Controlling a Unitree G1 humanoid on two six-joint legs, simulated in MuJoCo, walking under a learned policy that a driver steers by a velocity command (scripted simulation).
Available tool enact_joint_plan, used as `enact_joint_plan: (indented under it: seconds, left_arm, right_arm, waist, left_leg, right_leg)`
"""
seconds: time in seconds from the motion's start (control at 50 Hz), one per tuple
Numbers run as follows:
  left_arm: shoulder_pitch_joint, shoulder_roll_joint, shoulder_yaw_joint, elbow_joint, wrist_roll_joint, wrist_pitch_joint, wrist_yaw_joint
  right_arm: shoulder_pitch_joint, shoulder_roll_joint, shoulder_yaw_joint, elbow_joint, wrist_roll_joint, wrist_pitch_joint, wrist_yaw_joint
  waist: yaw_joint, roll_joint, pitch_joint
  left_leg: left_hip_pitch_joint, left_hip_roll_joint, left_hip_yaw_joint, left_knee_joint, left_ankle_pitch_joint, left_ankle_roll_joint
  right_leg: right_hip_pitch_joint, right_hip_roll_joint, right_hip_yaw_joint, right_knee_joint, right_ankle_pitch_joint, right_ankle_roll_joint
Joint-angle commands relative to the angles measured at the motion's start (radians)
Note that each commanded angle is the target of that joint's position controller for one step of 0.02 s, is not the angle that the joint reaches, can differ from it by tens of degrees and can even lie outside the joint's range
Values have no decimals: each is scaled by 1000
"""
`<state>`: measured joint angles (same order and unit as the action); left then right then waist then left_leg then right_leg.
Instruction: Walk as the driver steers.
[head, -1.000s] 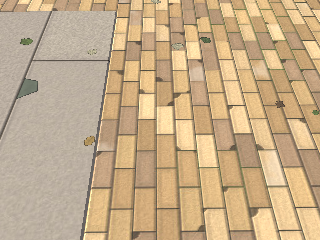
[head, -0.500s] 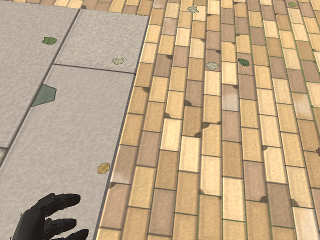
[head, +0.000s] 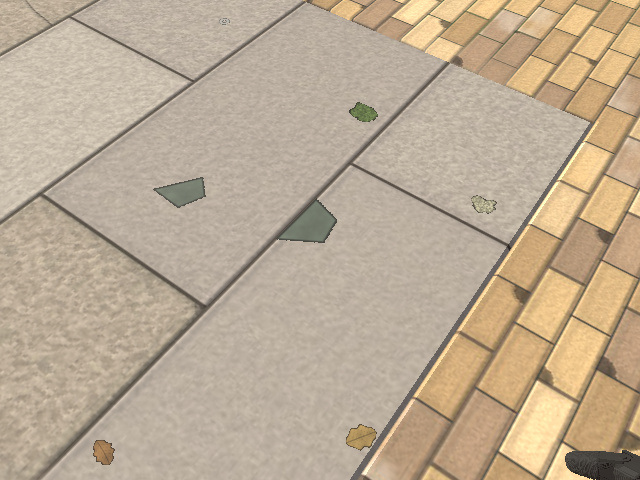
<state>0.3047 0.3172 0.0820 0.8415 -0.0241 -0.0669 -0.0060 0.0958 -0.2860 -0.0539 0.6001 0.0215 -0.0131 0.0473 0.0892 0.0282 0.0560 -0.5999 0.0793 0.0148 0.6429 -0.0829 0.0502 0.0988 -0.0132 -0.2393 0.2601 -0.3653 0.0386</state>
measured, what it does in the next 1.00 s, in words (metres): walks ahead, turning left: left foot, then right foot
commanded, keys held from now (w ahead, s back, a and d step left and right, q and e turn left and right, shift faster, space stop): w+q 0.28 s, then no key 0.72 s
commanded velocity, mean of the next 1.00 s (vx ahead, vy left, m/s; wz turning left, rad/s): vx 0.25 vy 0.00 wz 0.30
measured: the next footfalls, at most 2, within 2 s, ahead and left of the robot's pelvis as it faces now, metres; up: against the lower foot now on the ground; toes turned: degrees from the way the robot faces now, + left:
left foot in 0.04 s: +0.20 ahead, +0.11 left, +0.00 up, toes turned +4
right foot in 0.50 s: +0.50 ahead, -0.05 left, +0.00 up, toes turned +16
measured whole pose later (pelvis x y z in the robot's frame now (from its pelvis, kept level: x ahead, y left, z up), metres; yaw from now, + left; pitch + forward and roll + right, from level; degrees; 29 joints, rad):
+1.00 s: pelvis +0.39 +0.04 +0.01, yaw +16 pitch -1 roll +0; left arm 0.13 0.24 0.01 0.86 0.01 -0.02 -0.01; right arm 0.25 -0.24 -0.04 0.80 -0.01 0.00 -0.03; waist 0.01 -0.01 0.03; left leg -0.21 0.02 -0.06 0.55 -0.32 -0.03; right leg -0.29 0.02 -0.01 0.52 -0.22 -0.02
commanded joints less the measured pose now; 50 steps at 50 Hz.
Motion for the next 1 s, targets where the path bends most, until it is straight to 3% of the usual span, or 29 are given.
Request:
enact_joint_plan:
  seconds: [0.02,0.04,0.06,0.08,0.1,0.12,0.14,0.16,0.18,0.22,0.32,0.4,0.44,0.48,0.5,0.52,0.54,0.56,0.58,0.6,0.64,0.68,0.72,0.78,0.8,0.82,0.84,0.88,1.0]
  left_arm:
    - [-51,216,51,-60,-20,11,10]
    - [-48,188,39,-65,-16,14,15]
    - [-7,102,8,-95,25,8,15]
    - [12,35,-23,-147,34,-21,6]
    - [-92,137,-1,-158,0,-48,-7]
    - [-145,140,-4,-178,-21,-64,-14]
    - [-147,122,-8,-171,-3,-71,-7]
    - [-140,131,-2,-161,21,-67,-1]
    - [-122,133,1,-156,26,-57,-3]
    - [-110,111,-3,-149,37,-39,-4]
    - [-262,47,-30,-181,41,-29,-7]
    - [-321,58,-28,-197,34,-41,-26]
    - [-299,84,-16,-193,39,-44,-31]
    - [-212,94,-6,-167,49,-51,-30]
    - [-166,124,2,-159,62,-56,-25]
    - [-118,178,8,-168,85,-58,-20]
    - [-63,135,2,-144,72,-37,-23]
    - [-59,91,-12,-138,34,-23,-31]
    - [-114,72,-19,-142,25,-12,-31]
    - [-173,47,-33,-148,31,-2,-31]
    - [-258,42,-39,-146,45,14,-26]
    - [-272,54,-33,-135,53,23,-18]
    - [-249,63,-30,-118,43,27,-10]
    - [-261,47,-41,-103,27,37,-7]
    - [-238,22,-52,-90,32,35,-10]
    - [-224,22,-54,-84,43,33,-15]
    - [-212,28,-49,-85,44,35,-16]
    - [-226,33,-50,-74,40,37,-11]
    - [-197,24,-52,-25,33,39,-4]
  right_arm:
    - [96,-140,-60,-62,-5,-4,2]
    - [274,-198,-94,-13,0,3,-11]
    - [386,-300,-123,10,9,12,-33]
    - [327,-344,-116,-32,11,-5,-27]
    - [324,-244,-86,-40,4,-24,-16]
    - [302,-208,-73,-29,-4,-37,-14]
    - [240,-188,-66,-28,-4,-43,-15]
    - [186,-157,-56,-37,-10,-45,-19]
    - [154,-149,-50,-51,-20,-46,-24]
    - [144,-155,-50,-45,-18,-50,-35]
    - [182,-179,-56,-3,-13,-42,-64]
    - [259,-170,-54,53,-9,-28,-72]
    - [257,-153,-49,65,-12,-24,-74]
    - [220,-131,-43,67,-13,-19,-76]
    - [228,-103,-35,59,-20,-19,-76]
    - [332,-62,-18,57,-30,-24,-73]
    - [454,-60,-10,94,-16,-20,-72]
    - [440,-136,-25,105,-7,-6,-72]
    - [340,-163,-36,96,-1,14,-78]
    - [274,-159,-37,86,-7,35,-85]
    - [244,-119,-31,79,-16,62,-92]
    - [259,-71,-18,102,-22,59,-96]
    - [260,-59,-13,121,-26,49,-93]
    - [254,-52,-11,143,-37,47,-83]
    - [221,-69,-11,128,-51,46,-83]
    - [192,-112,-17,108,-51,46,-86]
    - [174,-146,-29,132,-42,45,-85]
    - [154,-76,-12,132,-48,27,-83]
    - [178,-77,-11,163,-33,0,-83]
  waist:
    - [-136,-103,-82]
    - [-226,-76,-174]
    - [-232,112,-261]
    - [-148,261,-402]
    - [-214,116,-378]
    - [-199,87,-248]
    - [-150,-4,-169]
    - [-115,1,-135]
    - [-88,26,-119]
    - [-72,21,-109]
    - [-115,36,-41]
    - [-155,62,-65]
    - [-138,76,-78]
    - [-83,82,-99]
    - [-67,38,-149]
    - [-95,-123,-288]
    - [-93,-297,-427]
    - [-87,-213,-415]
    - [-75,-141,-300]
    - [-81,-102,-216]
    - [-119,-151,-121]
    - [-122,-187,-119]
    - [-113,-174,-165]
    - [-133,-136,-161]
    - [-123,-109,-138]
    - [-98,-58,-101]
    - [-63,48,-54]
    - [-79,39,-37]
    - [-84,8,-86]
  left_leg:
    - [222,-107,93,-45,-98,68]
    - [488,-146,85,-87,-49,107]
    - [809,51,-250,-108,-86,200]
    - [992,245,-818,-290,-305,375]
    - [973,242,-787,-356,-348,326]
    - [854,210,-647,-358,-288,288]
    - [709,166,-541,-357,-178,256]
    - [604,133,-462,-366,-62,239]
    - [531,114,-431,-386,8,238]
    - [451,96,-381,-409,119,251]
    - [336,6,-223,-388,214,186]
    - [381,24,-241,-312,236,135]
    - [455,52,-288,-237,248,118]
    - [478,34,-297,-128,289,88]
    - [452,-31,-271,-16,262,48]
    - [290,-107,-243,207,-47,-12]
    - [145,-182,-200,463,-614,-78]
    - [102,-144,-241,542,-626,-96]
    - [61,-115,-217,577,-562,-115]
    - [58,-89,-183,543,-521,-125]
    - [157,-38,-143,361,-456,-129]
    - [276,-50,-88,191,-423,-127]
    - [357,-51,-76,60,-309,-116]
    - [499,-61,-52,-157,-81,-83]
    - [525,-22,-101,-190,-35,-61]
    - [492,32,-156,-216,-71,-35]
    - [360,1,-144,-206,-268,-11]
    - [306,-15,-131,-232,-275,-29]
    - [379,-24,-117,-180,-4,-47]
  right_leg:
    - [-29,-248,34,236,976,-139]
    - [-149,-211,8,467,942,-104]
    - [-484,-133,0,821,431,-49]
    - [-789,61,198,1100,-229,-12]
    - [-892,3,337,1137,-179,-31]
    - [-919,-33,320,1087,-98,-52]
    - [-872,-75,320,990,-26,-52]
    - [-806,-102,323,907,19,-45]
    - [-750,-111,326,879,49,-36]
    - [-710,-103,307,810,80,-4]
    - [-640,-39,271,442,371,42]
    - [-547,9,275,297,523,10]
    - [-541,7,296,258,467,-23]
    - [-446,8,279,192,485,-62]
    - [-316,-39,295,182,724,-87]
    - [-28,-224,466,266,1055,-194]
    - [138,-387,720,236,1069,-351]
    - [84,-381,802,177,753,-348]
    - [-17,-341,739,135,532,-308]
    - [-132,-299,670,92,399,-278]
    - [-331,-223,563,22,236,-232]
    - [-395,-168,463,14,296,-222]
    - [-370,-174,442,31,334,-238]
    - [-431,-148,413,42,107,-197]
    - [-473,-125,406,41,-13,-147]
    - [-487,-82,371,63,-107,-101]
    - [-436,-25,303,85,-71,-69]
    - [-375,-25,298,139,21,-68]
    - [-324,-21,276,205,294,-81]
